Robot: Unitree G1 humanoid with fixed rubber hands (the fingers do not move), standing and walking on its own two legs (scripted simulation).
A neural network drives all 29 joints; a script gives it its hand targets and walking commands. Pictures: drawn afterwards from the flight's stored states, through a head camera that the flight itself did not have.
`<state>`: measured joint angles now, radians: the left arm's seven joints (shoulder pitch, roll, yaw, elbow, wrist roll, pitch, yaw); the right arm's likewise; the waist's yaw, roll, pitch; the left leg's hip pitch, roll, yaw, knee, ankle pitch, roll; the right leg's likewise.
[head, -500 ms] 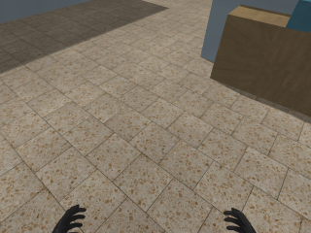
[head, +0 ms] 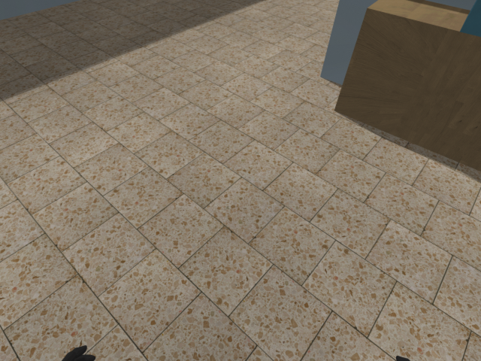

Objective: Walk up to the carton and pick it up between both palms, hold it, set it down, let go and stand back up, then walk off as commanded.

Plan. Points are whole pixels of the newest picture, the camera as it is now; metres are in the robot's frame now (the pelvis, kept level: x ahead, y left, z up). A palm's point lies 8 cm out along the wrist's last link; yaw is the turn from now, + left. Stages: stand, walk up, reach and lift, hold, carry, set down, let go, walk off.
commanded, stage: stand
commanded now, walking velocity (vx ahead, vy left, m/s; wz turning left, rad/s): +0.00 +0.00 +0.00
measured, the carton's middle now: out of the picture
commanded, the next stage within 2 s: none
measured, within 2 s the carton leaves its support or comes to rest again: neither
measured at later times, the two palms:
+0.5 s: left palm out of the picture +0.09 +0.30 -0.09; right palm out of the picture +0.09 -0.31 -0.09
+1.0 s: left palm out of the picture +0.09 +0.30 -0.09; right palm out of the picture +0.09 -0.31 -0.09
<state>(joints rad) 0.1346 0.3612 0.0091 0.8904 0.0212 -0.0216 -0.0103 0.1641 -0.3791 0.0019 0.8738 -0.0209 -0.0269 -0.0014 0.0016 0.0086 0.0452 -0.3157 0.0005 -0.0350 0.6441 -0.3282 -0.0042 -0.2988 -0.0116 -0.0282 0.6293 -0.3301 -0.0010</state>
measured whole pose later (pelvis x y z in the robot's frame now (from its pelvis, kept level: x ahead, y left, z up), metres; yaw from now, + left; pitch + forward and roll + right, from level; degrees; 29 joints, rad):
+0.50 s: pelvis +0.00 +0.00 +0.02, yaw +0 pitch -1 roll +0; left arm 0.09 0.37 -0.01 1.08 0.01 -0.03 -0.01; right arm 0.11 -0.38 0.02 1.06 -0.01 -0.03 0.00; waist 0.01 0.00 0.05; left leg -0.17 0.00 -0.04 0.40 -0.20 -0.01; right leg -0.16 -0.01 -0.03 0.39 -0.21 0.00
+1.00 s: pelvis +0.00 -0.01 +0.02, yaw +1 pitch -1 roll +0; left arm 0.08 0.38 0.00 1.10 0.01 -0.02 0.00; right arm 0.11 -0.38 0.02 1.09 -0.01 -0.02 0.00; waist 0.00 0.01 0.05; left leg -0.15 0.01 -0.05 0.36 -0.18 -0.01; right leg -0.13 -0.01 -0.04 0.34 -0.19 0.00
